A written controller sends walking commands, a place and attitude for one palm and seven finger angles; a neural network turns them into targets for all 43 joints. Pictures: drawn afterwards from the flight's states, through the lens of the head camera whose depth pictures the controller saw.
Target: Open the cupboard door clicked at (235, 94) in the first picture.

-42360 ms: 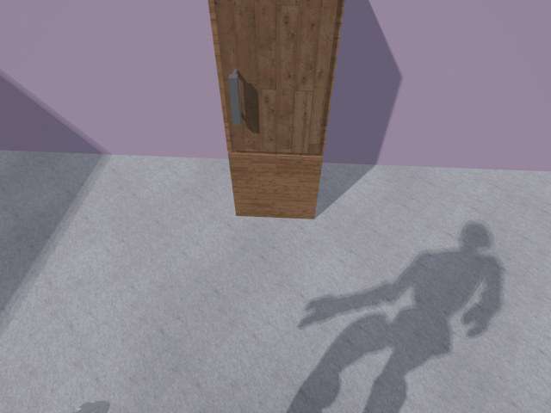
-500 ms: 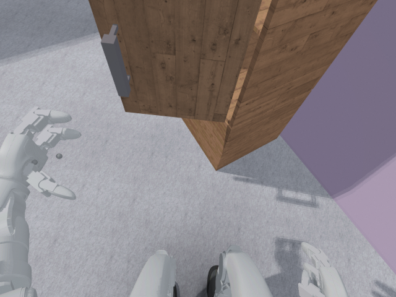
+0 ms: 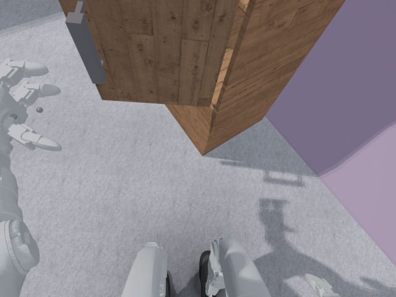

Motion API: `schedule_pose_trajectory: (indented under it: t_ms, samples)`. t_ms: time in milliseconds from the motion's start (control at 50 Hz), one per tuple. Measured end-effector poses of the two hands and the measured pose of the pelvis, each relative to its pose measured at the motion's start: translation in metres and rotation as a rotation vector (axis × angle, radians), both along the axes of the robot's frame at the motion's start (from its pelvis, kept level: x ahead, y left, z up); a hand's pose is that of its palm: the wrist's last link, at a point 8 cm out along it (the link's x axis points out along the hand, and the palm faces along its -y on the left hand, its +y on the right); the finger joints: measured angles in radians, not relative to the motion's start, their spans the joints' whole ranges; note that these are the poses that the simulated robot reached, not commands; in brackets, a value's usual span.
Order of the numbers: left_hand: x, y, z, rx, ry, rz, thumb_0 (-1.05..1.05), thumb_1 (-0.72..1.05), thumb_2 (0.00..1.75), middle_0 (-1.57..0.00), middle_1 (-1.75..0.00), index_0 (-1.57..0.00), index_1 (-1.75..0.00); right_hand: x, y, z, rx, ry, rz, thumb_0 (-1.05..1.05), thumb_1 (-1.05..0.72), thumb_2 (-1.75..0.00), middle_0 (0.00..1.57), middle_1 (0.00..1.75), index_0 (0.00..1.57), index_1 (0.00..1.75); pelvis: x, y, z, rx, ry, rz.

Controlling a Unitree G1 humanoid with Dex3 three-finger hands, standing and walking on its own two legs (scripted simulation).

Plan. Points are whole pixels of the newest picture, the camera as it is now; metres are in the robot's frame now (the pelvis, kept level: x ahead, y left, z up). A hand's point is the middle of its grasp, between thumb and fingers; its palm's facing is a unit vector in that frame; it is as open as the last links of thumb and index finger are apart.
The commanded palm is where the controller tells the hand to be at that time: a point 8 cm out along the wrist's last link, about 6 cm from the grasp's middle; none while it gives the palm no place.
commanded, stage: move the hooked fingers beside the handle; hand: left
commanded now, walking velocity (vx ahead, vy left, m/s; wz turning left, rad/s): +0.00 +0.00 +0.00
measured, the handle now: (90, 45) +0.62 +0.23 +0.03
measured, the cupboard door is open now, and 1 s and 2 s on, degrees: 55 55 55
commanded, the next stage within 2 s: slide the fingers in behind the handle in 1.48 s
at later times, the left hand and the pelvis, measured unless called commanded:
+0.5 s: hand (51, 68) +0.55 +0.28 +0.03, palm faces -0.03 -1.00 -0.03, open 14.0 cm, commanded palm +0.55 +0.31 +0.03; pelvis +0.00 +0.00 -0.02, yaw -2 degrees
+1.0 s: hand (52, 58) +0.58 +0.30 +0.02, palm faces -0.02 -1.00 -0.02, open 14.0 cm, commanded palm +0.58 +0.30 +0.03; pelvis +0.01 +0.02 -0.02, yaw -4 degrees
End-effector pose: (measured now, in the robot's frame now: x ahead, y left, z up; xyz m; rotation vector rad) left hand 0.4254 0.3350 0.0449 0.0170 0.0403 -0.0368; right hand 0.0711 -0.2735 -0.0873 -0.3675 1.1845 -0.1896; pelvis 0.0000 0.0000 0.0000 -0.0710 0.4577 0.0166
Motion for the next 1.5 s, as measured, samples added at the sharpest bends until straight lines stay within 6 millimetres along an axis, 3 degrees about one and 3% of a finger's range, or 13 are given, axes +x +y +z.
schedule_pose_trajectory:
  t_ms: [420,760,920,1140,1320,1500]
  samples:
    - [0.084,0.003,-0.008,0.012,0.007,0.006,-0.01,-0.50,0.30,-0.30,-1.20,-0.30,-1.20,-0.059,0.003,-0.011,-0.044,0.211,-0.077,0.00,-0.91,-0.90,0.21,0.30,0.20,0.30,-0.004,0.004,-0.021,-0.038,0.101,-0.004]
    - [0.138,0.012,-0.011,0.009,0.012,0.017,-0.01,-0.50,0.30,-0.30,-1.20,-0.30,-1.20,-0.100,0.026,-0.004,-0.045,0.377,-0.159,0.00,-0.91,-0.90,0.21,0.30,0.20,0.30,0.002,0.010,-0.028,-0.071,0.166,-0.014]
    - [0.139,0.015,-0.020,0.006,0.025,0.010,-0.01,-0.50,0.30,-0.30,-1.20,-0.30,-1.20,-0.103,0.037,0.004,-0.023,0.416,-0.184,0.00,-0.91,-0.90,0.21,0.30,0.20,0.30,0.008,0.014,-0.022,-0.076,0.173,-0.020]
    - [0.137,0.021,-0.018,0.004,0.036,0.019,-0.01,-0.50,0.30,-0.30,-1.20,-0.30,-1.20,-0.083,0.035,0.013,-0.038,0.385,-0.164,0.00,-0.90,-0.90,0.21,0.30,0.20,0.30,0.017,0.017,-0.013,-0.083,0.160,-0.009]
    - [0.138,0.012,-0.019,0.008,0.033,-0.001,-0.01,-0.50,0.30,-0.30,-1.20,-0.30,-1.20,-0.070,0.031,0.013,-0.049,0.363,-0.145,-0.01,-0.91,-0.90,0.21,0.30,0.20,0.30,0.019,0.018,-0.012,-0.084,0.157,-0.002]
    - [0.137,0.006,-0.022,0.006,0.037,0.015,-0.01,-0.50,0.30,-0.30,-1.20,-0.30,-1.20,-0.070,0.032,0.009,-0.028,0.353,-0.152,-0.01,-0.91,-0.90,0.21,0.30,0.20,0.30,0.018,0.015,-0.012,-0.077,0.152,-0.010]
